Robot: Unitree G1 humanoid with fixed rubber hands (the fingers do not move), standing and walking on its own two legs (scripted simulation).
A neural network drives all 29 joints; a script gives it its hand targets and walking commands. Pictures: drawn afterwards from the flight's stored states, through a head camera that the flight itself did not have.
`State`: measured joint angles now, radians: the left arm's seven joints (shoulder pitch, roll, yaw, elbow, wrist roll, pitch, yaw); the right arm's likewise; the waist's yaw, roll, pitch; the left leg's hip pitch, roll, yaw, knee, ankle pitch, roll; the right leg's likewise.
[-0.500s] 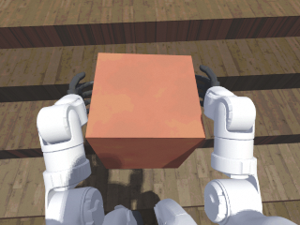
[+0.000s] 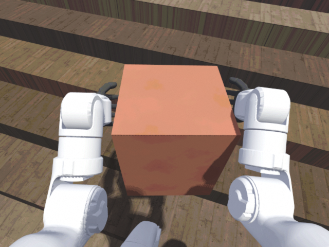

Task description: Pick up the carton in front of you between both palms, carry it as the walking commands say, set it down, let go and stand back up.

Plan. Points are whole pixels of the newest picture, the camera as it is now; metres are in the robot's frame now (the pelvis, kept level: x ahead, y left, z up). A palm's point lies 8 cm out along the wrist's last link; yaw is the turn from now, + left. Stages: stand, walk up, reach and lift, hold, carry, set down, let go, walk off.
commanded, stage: carry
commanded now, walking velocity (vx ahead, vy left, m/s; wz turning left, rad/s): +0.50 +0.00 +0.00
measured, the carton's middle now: (170, 134) +0.36 +0.06 +0.08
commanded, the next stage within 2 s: none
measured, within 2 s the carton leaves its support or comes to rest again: neither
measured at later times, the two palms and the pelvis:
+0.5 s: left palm out of the picture +0.71 +0.18 +0.26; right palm (256, 11) +0.67 -0.12 +0.25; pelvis +0.31 +0.08 +0.13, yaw -1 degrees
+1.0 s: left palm out of the picture +0.95 +0.18 +0.43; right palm out of the picture +0.99 -0.11 +0.43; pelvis +0.60 +0.00 +0.28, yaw +0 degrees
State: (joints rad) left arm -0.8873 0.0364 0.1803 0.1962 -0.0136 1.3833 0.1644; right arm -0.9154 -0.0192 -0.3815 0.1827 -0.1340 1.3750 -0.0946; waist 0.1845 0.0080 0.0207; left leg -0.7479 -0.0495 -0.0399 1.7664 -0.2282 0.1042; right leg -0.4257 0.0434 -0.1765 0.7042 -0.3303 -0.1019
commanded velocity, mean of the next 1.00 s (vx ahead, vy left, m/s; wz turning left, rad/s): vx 0.50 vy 0.00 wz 0.00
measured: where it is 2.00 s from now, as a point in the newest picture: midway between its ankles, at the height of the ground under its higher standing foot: (190, 52)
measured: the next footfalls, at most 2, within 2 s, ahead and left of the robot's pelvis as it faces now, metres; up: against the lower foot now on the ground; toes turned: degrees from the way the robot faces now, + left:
left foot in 0.30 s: +0.43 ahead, +0.17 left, +0.15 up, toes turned +7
right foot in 0.76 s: +0.67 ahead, -0.10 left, +0.28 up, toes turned -7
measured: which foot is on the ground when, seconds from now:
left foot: up 0.00-0.28, down 0.30-0.82, up 0.84-1.00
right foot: down 0.00-0.32, up 0.34-0.74, down 0.76-1.00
